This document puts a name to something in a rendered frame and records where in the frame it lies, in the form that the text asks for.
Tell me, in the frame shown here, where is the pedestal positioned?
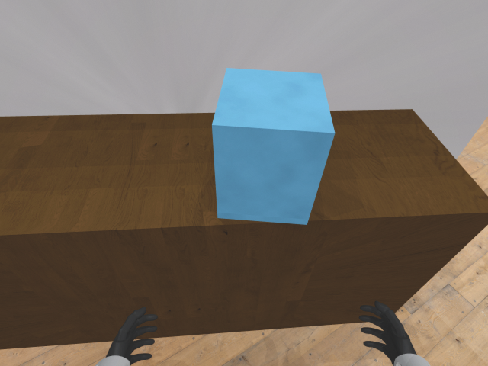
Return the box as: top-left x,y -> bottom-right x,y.
0,109 -> 488,349

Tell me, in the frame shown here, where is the robot right hand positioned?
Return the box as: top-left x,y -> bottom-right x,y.
359,301 -> 417,365

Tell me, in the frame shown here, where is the robot left hand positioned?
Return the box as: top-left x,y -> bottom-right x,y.
106,307 -> 158,365

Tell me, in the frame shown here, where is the carton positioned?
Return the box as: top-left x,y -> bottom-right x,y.
212,68 -> 335,225

